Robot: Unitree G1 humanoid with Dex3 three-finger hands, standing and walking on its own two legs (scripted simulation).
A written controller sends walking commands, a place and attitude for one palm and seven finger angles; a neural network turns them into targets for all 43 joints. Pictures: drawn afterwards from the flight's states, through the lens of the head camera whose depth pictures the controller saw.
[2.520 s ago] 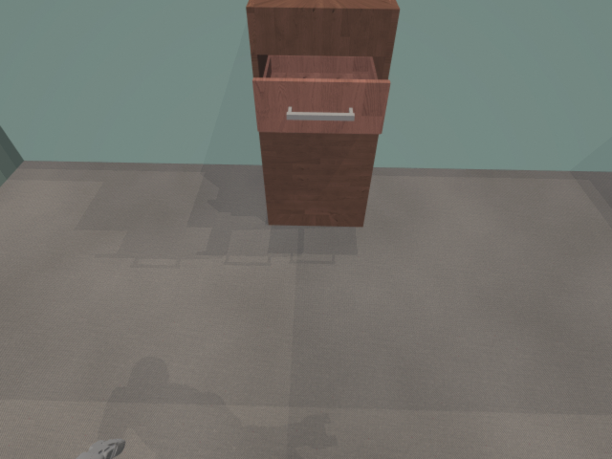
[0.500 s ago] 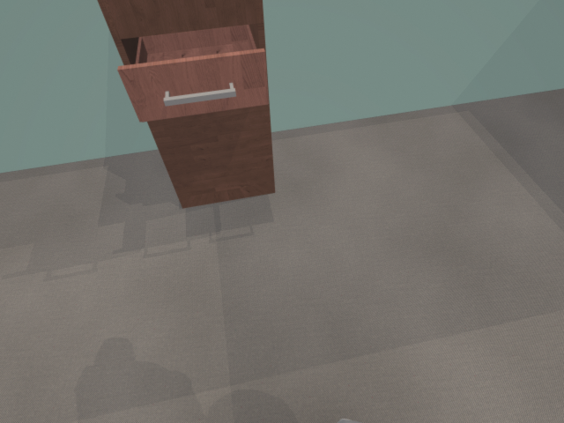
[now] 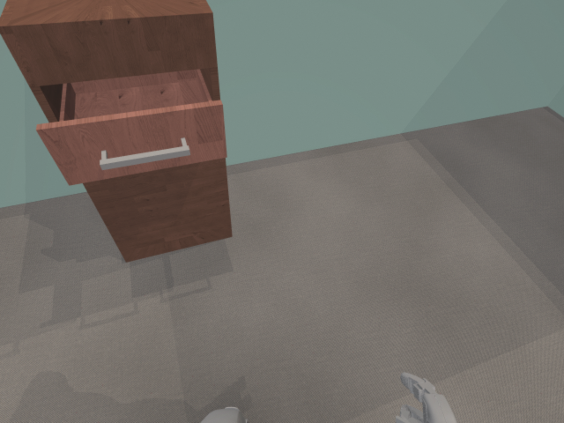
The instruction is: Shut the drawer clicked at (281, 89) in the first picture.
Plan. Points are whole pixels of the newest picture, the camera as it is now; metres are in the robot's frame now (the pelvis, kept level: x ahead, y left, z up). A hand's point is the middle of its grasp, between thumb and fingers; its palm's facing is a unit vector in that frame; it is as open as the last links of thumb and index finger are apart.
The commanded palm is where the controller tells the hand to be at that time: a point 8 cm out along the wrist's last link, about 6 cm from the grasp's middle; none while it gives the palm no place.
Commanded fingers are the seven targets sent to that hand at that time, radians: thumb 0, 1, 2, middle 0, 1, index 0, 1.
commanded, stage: walk to a spot facing it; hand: left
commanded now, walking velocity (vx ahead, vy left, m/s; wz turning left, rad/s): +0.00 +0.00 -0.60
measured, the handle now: (145, 152) +0.64 +0.41 -0.07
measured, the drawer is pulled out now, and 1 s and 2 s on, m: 0.17 0.17 0.17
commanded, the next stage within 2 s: turn to face it in 0.12 s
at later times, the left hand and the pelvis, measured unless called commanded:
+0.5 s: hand (193, 365) +0.22 +0.18 -0.15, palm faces -0.14 -0.97 -0.18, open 7.4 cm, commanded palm none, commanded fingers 0.00 0.90 0.90 -0.20 -0.30 -0.20 -0.30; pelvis +0.08 +0.03 +0.01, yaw -7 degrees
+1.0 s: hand out of the picture +0.06 +0.31 -0.17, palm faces +0.22 -0.95 -0.24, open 7.4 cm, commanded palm none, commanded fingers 0.00 0.90 0.90 -0.20 -0.30 -0.20 -0.30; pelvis +0.04 +0.08 +0.01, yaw +9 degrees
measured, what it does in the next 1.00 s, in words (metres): steps on the spot: right foot, then left foot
